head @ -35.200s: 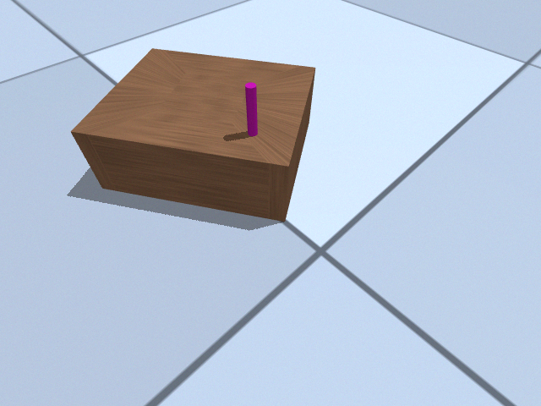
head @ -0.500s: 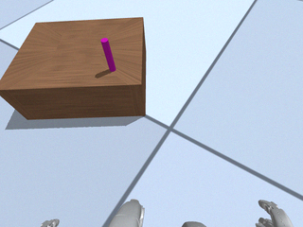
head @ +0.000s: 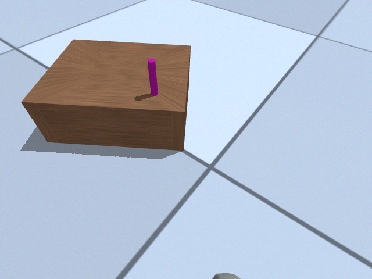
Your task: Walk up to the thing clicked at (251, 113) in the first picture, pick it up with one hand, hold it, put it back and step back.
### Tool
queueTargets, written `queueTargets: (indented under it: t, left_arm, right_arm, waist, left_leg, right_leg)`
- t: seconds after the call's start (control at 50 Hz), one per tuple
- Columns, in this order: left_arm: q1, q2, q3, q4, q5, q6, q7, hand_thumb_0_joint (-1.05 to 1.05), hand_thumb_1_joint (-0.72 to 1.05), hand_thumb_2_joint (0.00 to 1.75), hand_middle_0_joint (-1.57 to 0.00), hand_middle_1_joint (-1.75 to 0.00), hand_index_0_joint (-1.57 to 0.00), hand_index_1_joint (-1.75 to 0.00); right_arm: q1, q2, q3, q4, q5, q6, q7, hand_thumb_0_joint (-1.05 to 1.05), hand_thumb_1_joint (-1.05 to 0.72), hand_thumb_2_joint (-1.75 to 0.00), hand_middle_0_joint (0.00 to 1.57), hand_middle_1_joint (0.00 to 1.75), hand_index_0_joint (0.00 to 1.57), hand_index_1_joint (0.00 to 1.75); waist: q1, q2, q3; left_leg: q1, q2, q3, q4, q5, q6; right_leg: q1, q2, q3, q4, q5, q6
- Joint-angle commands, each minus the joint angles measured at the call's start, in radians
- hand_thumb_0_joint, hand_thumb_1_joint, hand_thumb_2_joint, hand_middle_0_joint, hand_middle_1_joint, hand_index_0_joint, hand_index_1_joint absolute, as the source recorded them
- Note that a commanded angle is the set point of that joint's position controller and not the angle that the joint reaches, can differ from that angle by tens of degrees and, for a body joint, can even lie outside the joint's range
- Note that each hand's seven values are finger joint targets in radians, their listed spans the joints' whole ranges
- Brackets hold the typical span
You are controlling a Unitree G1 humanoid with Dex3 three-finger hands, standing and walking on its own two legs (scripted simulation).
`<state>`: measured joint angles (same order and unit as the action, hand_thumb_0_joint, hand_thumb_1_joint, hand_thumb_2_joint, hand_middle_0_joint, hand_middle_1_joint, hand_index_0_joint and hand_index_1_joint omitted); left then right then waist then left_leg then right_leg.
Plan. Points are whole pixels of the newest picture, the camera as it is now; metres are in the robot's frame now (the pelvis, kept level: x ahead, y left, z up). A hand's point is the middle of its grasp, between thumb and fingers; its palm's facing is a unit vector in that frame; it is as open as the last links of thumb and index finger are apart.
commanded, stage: step back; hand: left
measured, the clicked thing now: (153, 78) +1.18 +0.21 -0.29
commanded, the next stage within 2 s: stand in 0.84 s
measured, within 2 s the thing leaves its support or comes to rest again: neither
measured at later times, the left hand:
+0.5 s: hand out of the picture +0.10 +0.28 -0.16, palm faces -0.02 -0.93 -0.37, open 7.4 cm
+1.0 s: hand (82, 265) +0.18 +0.26 -0.14, palm faces -0.07 -0.94 -0.34, open 7.4 cm
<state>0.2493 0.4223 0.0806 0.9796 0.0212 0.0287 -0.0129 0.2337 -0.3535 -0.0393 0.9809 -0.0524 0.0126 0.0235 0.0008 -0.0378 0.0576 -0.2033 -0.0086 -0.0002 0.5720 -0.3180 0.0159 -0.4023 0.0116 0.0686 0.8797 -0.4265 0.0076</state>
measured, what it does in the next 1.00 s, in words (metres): steps on the spot: right foot, then left foot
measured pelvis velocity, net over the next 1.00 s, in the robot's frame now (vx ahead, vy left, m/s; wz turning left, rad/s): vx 0.06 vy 0.02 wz -0.06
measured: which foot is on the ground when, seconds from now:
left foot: down 0.00-0.12, up 0.14-0.36, down 0.38-1.00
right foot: up 0.00-0.08, down 0.10-1.00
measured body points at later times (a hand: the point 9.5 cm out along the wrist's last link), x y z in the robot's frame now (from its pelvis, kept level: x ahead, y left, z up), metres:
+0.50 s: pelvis +0.03 +0.01 +0.00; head +0.05 +0.02 +0.45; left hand +0.10 +0.33 -0.13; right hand +0.12 -0.29 -0.12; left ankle +0.07 +0.15 -0.73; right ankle +0.01 -0.11 -0.73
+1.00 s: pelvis +0.06 +0.02 +0.01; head +0.07 +0.02 +0.46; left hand +0.18 +0.31 -0.11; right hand +0.14 -0.29 -0.11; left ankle +0.07 +0.15 -0.73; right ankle +0.02 -0.11 -0.73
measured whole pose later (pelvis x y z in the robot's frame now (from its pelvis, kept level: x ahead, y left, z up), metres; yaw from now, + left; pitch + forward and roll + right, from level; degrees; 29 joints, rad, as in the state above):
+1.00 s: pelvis +0.06 +0.02 +0.01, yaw -4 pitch -2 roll +0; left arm 0.06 0.35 0.02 1.09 0.00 -0.01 0.00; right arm 0.05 -0.35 -0.01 1.10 -0.01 -0.02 0.01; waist -0.01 -0.01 0.07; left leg -0.16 0.04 0.04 0.41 -0.21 -0.02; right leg -0.09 -0.01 0.03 0.40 -0.27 0.01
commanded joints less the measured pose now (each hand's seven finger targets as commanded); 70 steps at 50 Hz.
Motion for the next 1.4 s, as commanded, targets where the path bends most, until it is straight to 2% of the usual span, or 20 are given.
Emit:
queueTargets:
  t: [0.0,0.06,0.08,0.1,0.12,0.14,0.18,0.28,0.34,0.36,0.38,0.4,0.42,0.46,0.5,0.56,0.72,0.9,1.32,1.38]
  left_arm:
    - [-0.077,0.159,0.039,-0.082,0.006,-0.047,-0.007,0.00,0.90,0.90,-0.20,-0.30,-0.20,-0.30]
    - [0.007,0.133,0.035,-0.038,0.018,-0.069,0.007,0.00,0.90,0.90,-0.20,-0.30,-0.20,-0.30]
    - [0.050,0.160,0.044,-0.031,0.027,-0.079,0.014,0.00,0.90,0.90,-0.20,-0.30,-0.20,-0.30]
    - [0.088,0.235,0.058,-0.025,0.033,-0.087,0.021,0.00,0.90,0.90,-0.20,-0.30,-0.20,-0.30]
    - [0.052,0.290,0.070,-0.041,0.028,-0.092,0.019,0.00,0.90,0.90,-0.20,-0.30,-0.20,-0.30]
    - [0.022,0.281,0.068,-0.069,0.020,-0.098,0.018,0.00,0.90,0.90,-0.20,-0.30,-0.20,-0.30]
    - [-0.003,0.242,0.056,-0.074,0.010,-0.104,0.026,0.00,0.90,0.90,-0.20,-0.30,-0.20,-0.30]
    - [-0.054,0.208,0.033,-0.095,0.013,-0.093,0.019,0.00,0.90,0.90,-0.20,-0.30,-0.20,-0.30]
    - [-0.062,0.176,0.005,-0.099,0.000,-0.072,0.016,0.00,0.90,0.90,-0.20,-0.30,-0.20,-0.30]
    - [-0.061,0.143,-0.006,-0.104,-0.004,-0.068,0.016,0.00,0.90,0.90,-0.20,-0.30,-0.20,-0.30]
    - [-0.042,0.099,-0.017,-0.111,-0.016,-0.062,0.016,0.00,0.90,0.90,-0.20,-0.30,-0.20,-0.30]
    - [-0.026,0.123,-0.009,-0.086,-0.025,-0.046,0.024,0.00,0.90,0.90,-0.20,-0.30,-0.20,-0.30]
    - [-0.036,0.155,0.002,-0.070,-0.013,-0.041,0.026,0.00,0.90,0.90,-0.20,-0.30,-0.20,-0.30]
    - [-0.031,0.136,-0.001,-0.052,-0.007,-0.042,0.022,0.00,0.90,0.90,-0.20,-0.30,-0.20,-0.30]
    - [-0.004,0.151,0.006,-0.018,-0.006,-0.056,0.022,0.00,0.90,0.90,-0.20,-0.30,-0.20,-0.30]
    - [-0.105,0.193,0.008,-0.032,-0.003,-0.065,0.014,0.00,0.90,0.90,-0.20,-0.30,-0.20,-0.30]
    - [-0.148,0.167,-0.001,-0.007,-0.009,-0.064,0.024,0.00,0.90,0.90,-0.20,-0.30,-0.20,-0.30]
    - [-0.199,0.142,-0.024,0.055,-0.021,-0.063,0.025,0.00,0.90,0.90,-0.20,-0.30,-0.20,-0.30]
    - [-0.205,0.144,-0.034,0.112,-0.015,-0.067,0.021,0.00,0.90,0.90,-0.20,-0.30,-0.20,-0.30]
    - [-0.205,0.140,-0.035,0.107,-0.016,-0.068,0.022,0.00,0.90,0.90,-0.20,-0.30,-0.20,-0.30]
  right_arm:
    - [-0.097,-0.281,-0.079,-0.100,-0.005,-0.031,-0.017,0.00,-0.90,-0.90,0.20,0.30,0.20,0.30]
    - [-0.099,-0.253,-0.075,-0.104,0.009,-0.016,-0.015,0.00,-0.90,-0.90,0.20,0.30,0.20,0.30]
    - [-0.086,-0.217,-0.064,-0.111,0.015,-0.015,-0.016,0.00,-0.90,-0.90,0.20,0.30,0.20,0.30]
    - [-0.128,-0.163,-0.048,-0.140,0.024,-0.020,-0.013,0.00,-0.90,-0.90,0.20,0.30,0.20,0.30]
    - [-0.141,-0.199,-0.059,-0.136,0.016,-0.021,-0.024,0.00,-0.90,-0.90,0.20,0.30,0.20,0.30]
    - [-0.121,-0.230,-0.066,-0.129,0.017,-0.027,-0.024,0.00,-0.90,-0.90,0.20,0.30,0.20,0.30]
    - [-0.090,-0.214,-0.066,-0.106,0.022,-0.036,-0.023,0.00,-0.90,-0.90,0.20,0.30,0.20,0.30]
    - [-0.072,-0.180,-0.062,-0.086,0.019,-0.042,-0.013,0.00,-0.90,-0.90,0.20,0.30,0.20,0.30]
    - [-0.039,-0.169,-0.063,-0.052,0.023,-0.053,-0.025,0.00,-0.90,-0.90,0.20,0.30,0.20,0.30]
    - [-0.007,-0.189,-0.067,-0.043,0.021,-0.059,-0.033,0.00,-0.90,-0.90,0.20,0.30,0.20,0.30]
    - [-0.003,-0.244,-0.074,-0.045,0.016,-0.067,-0.040,0.00,-0.90,-0.90,0.20,0.30,0.20,0.30]
    - [-0.077,-0.300,-0.076,-0.065,0.026,-0.066,-0.038,0.00,-0.90,-0.90,0.20,0.30,0.20,0.30]
    - [-0.116,-0.304,-0.079,-0.066,0.024,-0.062,-0.034,0.00,-0.90,-0.90,0.20,0.30,0.20,0.30]
    - [-0.157,-0.278,-0.065,-0.070,0.017,-0.061,-0.035,0.00,-0.90,-0.90,0.20,0.30,0.20,0.30]
    - [-0.194,-0.249,-0.053,-0.062,0.028,-0.054,-0.035,0.00,-0.90,-0.90,0.20,0.30,0.20,0.30]
    - [-0.171,-0.195,-0.036,-0.043,0.036,-0.050,-0.034,0.00,-0.90,-0.90,0.20,0.30,0.20,0.30]
    - [-0.197,-0.209,-0.035,0.019,0.036,-0.059,-0.037,0.00,-0.90,-0.90,0.20,0.30,0.20,0.30]
    - [-0.228,-0.199,-0.018,0.057,0.047,-0.053,-0.031,0.00,-0.90,-0.90,0.20,0.30,0.20,0.30]
    - [-0.221,-0.199,-0.009,0.102,0.044,-0.046,-0.023,0.00,-0.90,-0.90,0.20,0.30,0.20,0.30]
    - [-0.211,-0.200,-0.007,0.104,0.044,-0.048,-0.025,0.00,-0.90,-0.90,0.20,0.30,0.20,0.30]
  waist:
    - [-0.017,0.226,0.062]
    - [0.029,0.159,0.025]
    - [0.047,0.092,-0.004]
    - [0.073,-0.098,-0.005]
    - [0.076,-0.114,0.062]
    - [0.061,-0.031,0.085]
    - [0.041,-0.011,0.049]
    - [0.027,-0.111,-0.001]
    - [-0.007,-0.078,-0.054]
    - [-0.018,-0.029,-0.087]
    - [-0.010,0.122,-0.135]
    - [0.020,0.160,-0.121]
    - [0.020,0.146,-0.090]
    - [0.040,0.179,-0.058]
    - [0.055,0.180,-0.057]
    - [0.006,0.051,-0.070]
    - [0.013,0.024,-0.149]
    - [-0.003,0.058,-0.130]
    - [-0.010,0.029,-0.071]
    - [-0.012,0.040,-0.100]
  left_leg:
    - [-0.107,0.237,-0.253,-0.319,-0.371,0.150]
    - [-0.147,0.193,-0.165,-0.159,-0.264,0.108]
    - [-0.216,0.145,-0.123,-0.040,-0.229,0.074]
    - [-0.405,0.012,-0.032,0.190,-0.250,0.012]
    - [-0.404,0.009,-0.064,0.318,-0.272,-0.006]
    - [-0.370,0.027,-0.135,0.353,-0.231,-0.008]
    - [-0.366,0.044,-0.131,0.341,-0.161,-0.008]
    - [-0.142,0.046,-0.004,0.107,-0.088,-0.025]
    - [0.092,0.002,0.034,-0.103,0.144,-0.012]
    - [0.148,0.055,-0.034,-0.141,0.205,0.008]
    - [0.179,0.222,-0.254,-0.205,0.242,0.056]
    - [0.040,0.347,-0.373,-0.241,0.134,0.163]
    - [-0.034,0.355,-0.361,-0.235,0.126,0.196]
    - [-0.047,0.293,-0.260,-0.204,0.176,0.147]
    - [-0.112,0.216,-0.159,-0.133,0.246,0.066]
    - [-0.060,0.119,-0.073,-0.110,0.089,0.007]
    - [0.050,0.140,-0.032,-0.098,0.437,0.030]
    - [0.148,0.156,-0.061,-0.194,0.454,0.013]
    - [0.124,0.145,-0.064,-0.298,0.210,-0.003]
    - [0.138,0.150,-0.062,-0.284,0.299,-0.001]
  right_leg:
    - [0.055,-0.005,-0.068,-0.192,-0.070,-0.001]
    - [0.271,0.028,-0.087,-0.494,0.078,-0.040]
    - [0.381,-0.005,0.009,-0.518,0.070,-0.056]
    - [0.410,-0.196,0.390,-0.610,-0.155,-0.142]
    - [0.268,-0.368,0.572,-0.670,-0.271,-0.237]
    - [0.217,-0.384,0.556,-0.653,-0.204,-0.267]
    - [0.274,-0.308,0.390,-0.603,-0.018,-0.219]
    - [0.149,-0.226,0.152,-0.525,0.229,-0.173]
    - [0.068,-0.168,0.058,-0.365,0.440,-0.117]
    - [0.052,-0.143,0.041,-0.302,0.443,-0.089]
    - [0.008,-0.064,0.006,-0.194,0.329,-0.042]
    - [0.063,-0.016,-0.046,-0.167,0.002,-0.024]
    - [0.125,-0.033,-0.027,-0.139,-0.086,-0.025]
    - [0.137,-0.044,-0.026,-0.226,-0.029,-0.040]
    - [0.254,-0.057,-0.003,-0.390,0.219,-0.041]
    - [0.205,-0.141,0.124,-0.451,0.242,-0.083]
    - [0.296,-0.123,0.045,-0.435,0.540,-0.051]
    - [0.298,-0.127,0.036,-0.520,0.502,-0.027]
    - [0.268,-0.132,0.032,-0.640,0.297,-0.016]
    - [0.295,-0.139,0.029,-0.622,0.382,-0.017]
